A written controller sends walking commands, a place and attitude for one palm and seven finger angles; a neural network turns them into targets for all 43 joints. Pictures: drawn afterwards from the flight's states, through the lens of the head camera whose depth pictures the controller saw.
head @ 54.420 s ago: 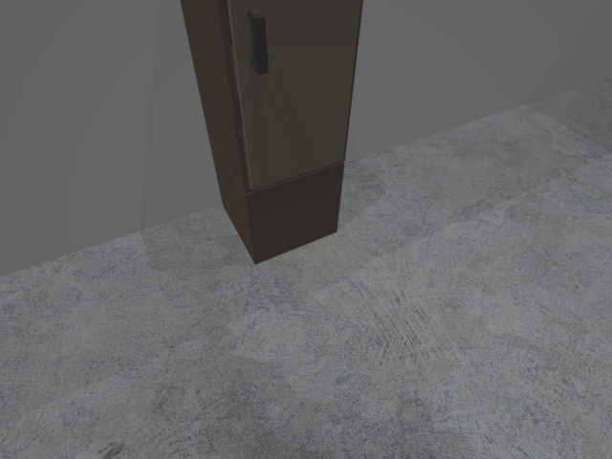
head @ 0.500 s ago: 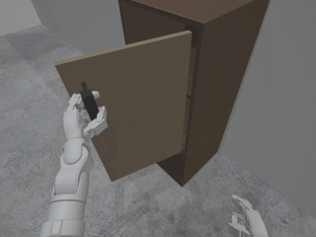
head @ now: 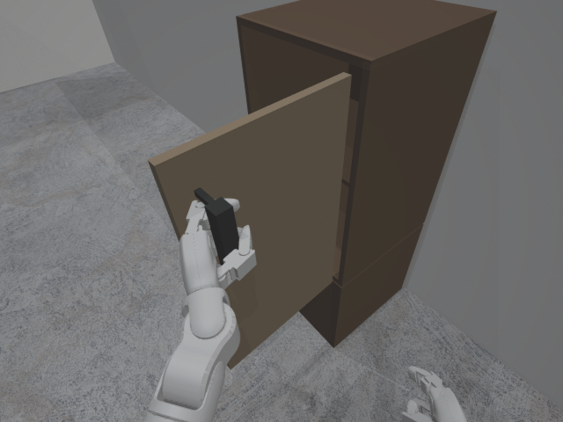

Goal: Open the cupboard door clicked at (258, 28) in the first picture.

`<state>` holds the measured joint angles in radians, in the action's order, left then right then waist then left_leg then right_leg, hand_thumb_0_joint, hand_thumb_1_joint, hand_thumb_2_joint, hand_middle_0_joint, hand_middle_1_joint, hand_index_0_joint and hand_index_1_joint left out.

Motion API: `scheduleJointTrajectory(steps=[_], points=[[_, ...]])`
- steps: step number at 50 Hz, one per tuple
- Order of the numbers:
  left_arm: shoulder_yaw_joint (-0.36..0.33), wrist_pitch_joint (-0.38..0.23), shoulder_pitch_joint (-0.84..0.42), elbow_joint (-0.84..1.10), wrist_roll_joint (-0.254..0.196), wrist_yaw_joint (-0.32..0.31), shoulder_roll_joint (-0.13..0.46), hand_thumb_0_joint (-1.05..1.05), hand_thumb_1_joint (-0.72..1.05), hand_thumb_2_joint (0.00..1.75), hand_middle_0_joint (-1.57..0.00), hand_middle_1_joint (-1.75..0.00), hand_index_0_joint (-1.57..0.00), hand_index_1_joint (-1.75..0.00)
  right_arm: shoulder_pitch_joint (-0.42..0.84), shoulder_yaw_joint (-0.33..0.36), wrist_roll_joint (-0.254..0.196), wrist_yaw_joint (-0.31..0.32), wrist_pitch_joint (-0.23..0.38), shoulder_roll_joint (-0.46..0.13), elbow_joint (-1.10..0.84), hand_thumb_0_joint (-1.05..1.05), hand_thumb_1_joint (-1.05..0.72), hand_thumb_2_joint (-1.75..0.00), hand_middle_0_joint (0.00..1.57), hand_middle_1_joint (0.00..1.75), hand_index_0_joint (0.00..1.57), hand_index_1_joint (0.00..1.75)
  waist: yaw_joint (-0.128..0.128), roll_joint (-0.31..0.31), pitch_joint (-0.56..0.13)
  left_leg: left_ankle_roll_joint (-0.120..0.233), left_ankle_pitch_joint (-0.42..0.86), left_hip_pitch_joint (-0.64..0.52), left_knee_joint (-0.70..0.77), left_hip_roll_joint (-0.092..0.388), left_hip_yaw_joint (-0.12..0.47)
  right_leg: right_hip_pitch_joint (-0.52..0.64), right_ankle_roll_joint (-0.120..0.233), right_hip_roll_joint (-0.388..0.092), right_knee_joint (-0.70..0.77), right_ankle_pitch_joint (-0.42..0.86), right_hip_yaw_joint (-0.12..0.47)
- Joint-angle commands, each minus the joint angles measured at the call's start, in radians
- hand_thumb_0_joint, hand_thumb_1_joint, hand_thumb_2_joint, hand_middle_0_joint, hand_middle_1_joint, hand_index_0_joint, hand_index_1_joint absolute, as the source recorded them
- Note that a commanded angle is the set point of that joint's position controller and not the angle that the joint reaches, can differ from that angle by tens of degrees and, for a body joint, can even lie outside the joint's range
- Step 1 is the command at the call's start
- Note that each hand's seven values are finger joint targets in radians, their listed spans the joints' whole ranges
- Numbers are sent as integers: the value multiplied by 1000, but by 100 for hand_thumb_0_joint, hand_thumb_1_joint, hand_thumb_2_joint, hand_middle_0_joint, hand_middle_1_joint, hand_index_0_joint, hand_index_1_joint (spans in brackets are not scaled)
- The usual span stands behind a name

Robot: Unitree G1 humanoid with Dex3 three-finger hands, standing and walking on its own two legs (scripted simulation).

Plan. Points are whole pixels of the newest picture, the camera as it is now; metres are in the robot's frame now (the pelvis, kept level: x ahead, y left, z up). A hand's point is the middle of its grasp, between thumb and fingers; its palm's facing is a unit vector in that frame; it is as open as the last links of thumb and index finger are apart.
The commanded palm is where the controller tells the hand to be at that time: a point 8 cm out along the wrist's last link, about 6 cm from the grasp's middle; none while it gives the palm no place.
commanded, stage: open thumb and fingers to let go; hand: left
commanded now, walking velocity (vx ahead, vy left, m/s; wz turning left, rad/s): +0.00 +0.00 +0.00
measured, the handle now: (217, 230) +0.34 +0.11 +0.13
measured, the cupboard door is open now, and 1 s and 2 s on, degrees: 93 92 94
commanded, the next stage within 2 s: slide the hand sideways off the handle in 0.74 s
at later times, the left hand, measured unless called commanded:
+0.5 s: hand (237, 245) +0.31 +0.08 +0.14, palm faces +0.30 -0.95 +0.01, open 13.2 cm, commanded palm +0.27 +0.13 +0.13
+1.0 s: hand (229, 262) +0.29 +0.09 +0.13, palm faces -0.05 -0.99 -0.13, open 15.7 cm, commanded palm +0.26 +0.12 +0.13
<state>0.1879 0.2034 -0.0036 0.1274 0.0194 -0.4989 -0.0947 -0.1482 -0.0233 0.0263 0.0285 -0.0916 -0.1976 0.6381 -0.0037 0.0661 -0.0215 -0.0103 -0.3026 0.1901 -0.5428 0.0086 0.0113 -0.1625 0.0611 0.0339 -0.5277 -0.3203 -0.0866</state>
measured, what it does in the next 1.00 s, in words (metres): stands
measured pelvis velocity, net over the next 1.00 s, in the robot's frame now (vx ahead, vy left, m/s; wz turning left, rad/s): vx -0.03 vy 0.04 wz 0.00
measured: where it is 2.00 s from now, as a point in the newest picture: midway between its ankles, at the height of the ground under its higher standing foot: outside the picture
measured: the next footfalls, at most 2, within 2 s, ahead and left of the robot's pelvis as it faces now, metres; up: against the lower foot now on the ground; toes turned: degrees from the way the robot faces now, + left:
none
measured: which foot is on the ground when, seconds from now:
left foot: down 0.00-1.00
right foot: down 0.00-1.00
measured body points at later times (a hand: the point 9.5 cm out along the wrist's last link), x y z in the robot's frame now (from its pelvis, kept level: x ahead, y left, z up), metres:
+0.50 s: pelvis -0.02 +0.02 +0.00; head -0.05 +0.01 +0.45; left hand +0.29 +0.13 +0.14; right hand +0.16 -0.18 -0.10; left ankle +0.00 +0.13 -0.73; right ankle -0.02 -0.07 -0.73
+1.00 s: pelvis -0.03 +0.04 +0.00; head -0.06 +0.02 +0.45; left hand +0.29 +0.14 +0.14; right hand +0.14 -0.17 -0.10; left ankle +0.00 +0.13 -0.73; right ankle -0.02 -0.07 -0.73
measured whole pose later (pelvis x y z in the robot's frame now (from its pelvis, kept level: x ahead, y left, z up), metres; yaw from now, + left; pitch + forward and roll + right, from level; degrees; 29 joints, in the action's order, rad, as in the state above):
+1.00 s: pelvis -0.03 +0.04 +0.00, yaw +0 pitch -4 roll +0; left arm 0.21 0.06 -0.22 -0.16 -0.01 -0.17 0.05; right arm -0.17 -0.05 -0.01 0.05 -0.10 -0.18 0.63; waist -0.02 0.04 0.00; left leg 0.04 -0.26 0.22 -0.55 -0.04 -0.01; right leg -0.20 0.02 -0.01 -0.54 -0.27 -0.07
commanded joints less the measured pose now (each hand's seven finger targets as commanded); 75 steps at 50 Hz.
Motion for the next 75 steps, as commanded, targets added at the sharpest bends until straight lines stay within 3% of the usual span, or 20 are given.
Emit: scheduleJointTrajectory(steps=[1, 7, 14, 16, 18, 31, 34, 36, 42, 43, 45, 46, 48, 49, 51, 54, 58, 64, 71, 75], points=[[-58, -71, -350, 163, 11, -17, 24, 0, 55, 75, -38, -131, -38, -131, 186, 13, 3, 11, 42, -47, -158, 0, -90, -90, 20, 30, 20, 30, -28, -165, -162, 32, 213, -46, 28, -27, -5, 29, -46, -83, 149, 282, 107], [-68, -91, -391, 110, -20, 11, 20, 0, 13, 57, -35, -127, -35, -127, 183, 9, 2, 18, 41, -46, -152, 0, -90, -90, 20, 30, 20, 30, -27, -156, -166, 31, 210, -55, 50, -26, -6, 37, -49, -78, 152, 295, 97], [-71, -102, -466, 45, -16, -2, 17, 0, -36, 36, -31, -122, -31, -122, 190, 9, 1, 16, 41, -47, -144, 0, -90, -90, 20, 30, 20, 30, -27, -163, -128, 32, 172, -53, 63, -22, 0, -2, -38, -70, 183, 159, 92], [-68, -103, -485, 51, -10, -13, 11, 0, -50, 30, -30, -120, -30, -120, 198, 10, -1, 13, 38, -46, -145, 0, -90, -90, 20, 30, 20, 30, -30, -118, -140, 28, 171, -57, 67, -20, -2, -4, -29, -66, 171, 144, 83], [-59, -103, -515, 37, -2, -26, -1, 0, -50, 30, -30, -120, -30, -120, 191, 10, 0, 11, 38, -47, -142, 0, -90, -90, 20, 30, 20, 30, -25, -124, -151, 27, 176, -63, 70, -17, 2, -9, -25, -60, 159, 143, 69], [5, -102, -622, -48, 43, -85, -73, 0, -50, 30, -19, -55, -19, -55, 179, 22, 2, 1, 30, -49, -127, 0, -90, -90, 20, 30, 20, 30, -13, -132, -172, 20, 160, -58, 77, -2, 17, -47, -12, -40, 114, 104, 38], [1, -102, -563, -53, 42, -91, -77, 0, -50, 30, -17, -40, -17, -40, 174, 25, 3, -7, 26, -48, -130, 0, -90, -90, 20, 30, 20, 30, -31, -105, -189, 12, 187, -54, 79, 2, 14, -31, -7, -36, 101, 130, 32], [11, -101, -570, -43, 33, -88, -88, 0, -50, 30, -15, -30, -15, -30, 178, 22, 1, -9, 24, -47, -133, 0, -90, -90, 20, 30, 20, 30, -22, -127, -174, 13, 177, -48, 77, 3, 18, -41, -9, -34, 97, 122, 27], [-1, -97, -623, -65, 28, -98, -87, 0, -50, 30, -15, -30, -15, -30, 192, 20, -1, -6, 24, -48, -126, 0, -90, -90, 20, 30, 20, 30, -21, -144, -143, 15, 117, -33, 83, -1, 22, -62, -11, -34, 112, 57, 31], [205, -139, -559, -91, 101, 126, -39, 0, -50, 30, -15, -30, -15, -30, 104, 16, 2, -11, 13, -87, -102, 0, -90, -90, 20, 30, 20, 30, 63, -193, -116, 30, 169, -73, 90, 3, 28, -103, -12, -35, 77, 143, 60], [112, -214, -661, -21, 42, 306, 79, 0, -50, 30, -15, -30, -15, -30, 97, 19, -19, 14, 11, -82, -155, 0, -90, -90, 20, 30, 20, 30, 26, -99, -235, 34, 226, -108, 80, -7, 21, -43, 0, -36, 53, 222, 59], [132, -235, -676, -7, 28, 364, 77, 0, -50, 30, -15, -30, -15, -30, 106, 15, -24, 23, 20, -78, -166, 0, -90, -90, 20, 30, 20, 30, 30, -53, -241, 37, 219, -131, 75, -9, 20, -50, -1, -37, 57, 223, 59], [128, -248, -678, -51, -34, 485, 92, 0, -50, 30, -15, -30, -15, -30, 107, 1, -37, 36, 44, -82, -173, 0, -90, -90, 20, 30, 20, 30, 46, -62, -201, 39, 177, -126, 79, -11, 33, -76, -2, -33, 65, 188, 47], [130, -237, -657, -66, -86, 521, 55, 0, -50, 30, -15, -30, -15, -30, 116, -7, -47, 39, 55, -80, -184, 0, -90, -90, 20, 30, 20, 30, 43, -41, -167, 33, 142, -114, 92, -9, 42, -89, -2, -27, 69, 154, 37], [43, -207, -624, -94, -175, 535, 72, 0, -50, 30, -15, -30, -15, -30, 144, -16, -58, 46, 81, -83, -189, 0, -90, -90, 20, 30, 20, 30, 17, -87, -126, 25, 59, -72, 116, -7, 59, -92, -9, -18, 81, 89, 21], [-49, -177, -560, -94, -221, 502, 104, 0, -50, 30, -15, -30, -15, -30, 156, -21, -58, 41, 112, -89, -191, 0, -90, -90, 20, 30, 20, 30, -17, -150, -117, 23, 7, -30, 135, -10, 63, -77, -16, -16, 89, 36, 14], [-33, -193, -464, 30, -160, 450, 101, 0, -50, 30, -15, -30, -15, -30, 140, -10, -51, 7, 123, -86, -215, 0, -90, -90, 20, 30, 20, 30, -28, -124, -157, 18, 78, -49, 124, -3, 43, -68, -17, -19, 71, 81, 17], [-88, -191, -307, 123, -108, 438, 206, 0, -50, 30, -15, -30, -15, -30, 141, -9, -47, -9, 97, -89, -244, 0, -90, -90, 20, 30, 20, 30, -42, -83, -127, 27, 97, -28, 116, -1, 11, -39, -14, -22, 93, 92, 46], [-153, -165, -206, 256, -148, 475, 258, 0, -50, 30, -15, -30, -15, -30, 157, -16, -49, 13, 102, -84, -264, 0, -90, -90, 20, 30, 20, 30, -37, -98, -142, 39, 141, -54, 103, -9, -10, 0, -26, -23, 121, 155, 63], [-208, -164, -38, 308, -175, 504, 289, 0, -50, 30, -15, -30, -15, -30, 140, -13, -49, 12, 115, -85, -266, 0, -90, -90, 20, 30, 20, 30, -49, -95, -152, 37, 205, -55, 96, -9, -14, 36, -30, -25, 109, 261, 62]])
